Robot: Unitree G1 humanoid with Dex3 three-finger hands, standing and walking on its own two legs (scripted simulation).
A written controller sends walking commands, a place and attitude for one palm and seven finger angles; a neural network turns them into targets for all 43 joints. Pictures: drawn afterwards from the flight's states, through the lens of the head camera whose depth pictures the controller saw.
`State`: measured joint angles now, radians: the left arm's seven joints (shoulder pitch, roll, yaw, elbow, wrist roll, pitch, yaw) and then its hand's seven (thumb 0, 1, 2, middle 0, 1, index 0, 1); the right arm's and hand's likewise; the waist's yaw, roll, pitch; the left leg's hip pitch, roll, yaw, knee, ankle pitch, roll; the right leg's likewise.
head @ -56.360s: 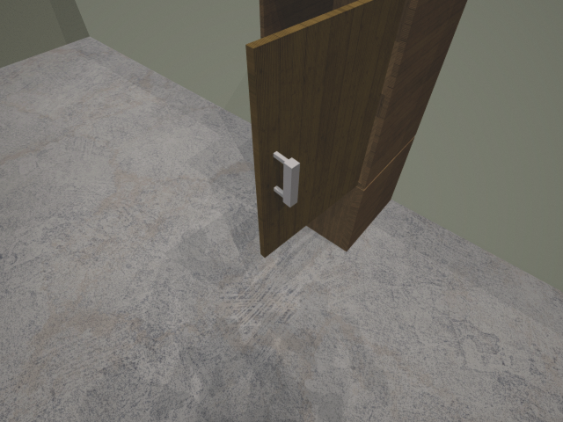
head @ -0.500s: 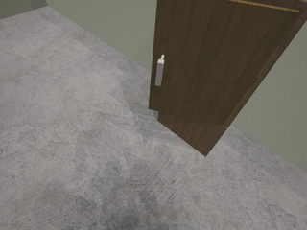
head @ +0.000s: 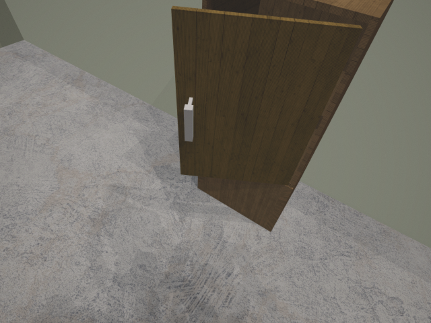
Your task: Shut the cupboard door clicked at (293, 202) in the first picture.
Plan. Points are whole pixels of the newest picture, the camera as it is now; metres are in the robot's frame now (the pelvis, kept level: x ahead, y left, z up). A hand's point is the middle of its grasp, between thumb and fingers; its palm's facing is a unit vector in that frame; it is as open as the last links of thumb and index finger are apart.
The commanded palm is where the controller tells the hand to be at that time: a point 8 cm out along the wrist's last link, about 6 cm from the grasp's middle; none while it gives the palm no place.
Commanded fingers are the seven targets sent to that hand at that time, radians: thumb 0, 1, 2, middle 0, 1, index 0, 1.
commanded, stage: take the last steps up to it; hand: left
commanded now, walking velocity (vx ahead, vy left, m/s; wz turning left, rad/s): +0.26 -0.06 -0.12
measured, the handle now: (189, 119) +0.65 +0.10 -0.03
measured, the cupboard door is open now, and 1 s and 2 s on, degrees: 29 29 29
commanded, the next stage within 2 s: come to a stop and stand still in 0.42 s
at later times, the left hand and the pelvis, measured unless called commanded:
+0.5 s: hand (160, 303) +0.19 +0.12 -0.16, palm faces +0.01 -0.98 -0.20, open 7.2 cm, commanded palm none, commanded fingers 0.00 0.90 0.90 -0.20 -0.30 -0.20 -0.30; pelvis +0.13 -0.06 +0.01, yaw -1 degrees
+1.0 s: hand (163, 282) +0.24 +0.12 -0.16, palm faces +0.02 -0.95 -0.31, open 7.4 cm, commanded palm none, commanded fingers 0.00 0.90 0.90 -0.20 -0.30 -0.20 -0.30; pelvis +0.18 -0.09 +0.00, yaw -2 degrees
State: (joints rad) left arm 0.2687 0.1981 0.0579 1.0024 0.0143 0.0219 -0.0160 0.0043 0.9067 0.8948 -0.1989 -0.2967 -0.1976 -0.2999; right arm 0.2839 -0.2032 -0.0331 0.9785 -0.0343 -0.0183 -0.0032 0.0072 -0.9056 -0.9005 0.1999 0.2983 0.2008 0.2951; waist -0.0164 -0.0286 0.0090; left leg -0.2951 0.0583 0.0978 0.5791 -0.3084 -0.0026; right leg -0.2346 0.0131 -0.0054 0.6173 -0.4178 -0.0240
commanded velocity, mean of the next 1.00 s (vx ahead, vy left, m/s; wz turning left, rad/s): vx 0.01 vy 0.00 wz -0.01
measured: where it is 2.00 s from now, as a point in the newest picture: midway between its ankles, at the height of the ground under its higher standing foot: outside the picture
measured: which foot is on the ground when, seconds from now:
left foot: down 0.00-0.34, up 0.36-0.58, down 0.60-0.98, up 1.00-1.00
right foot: up 0.00-0.32, down 0.34-1.00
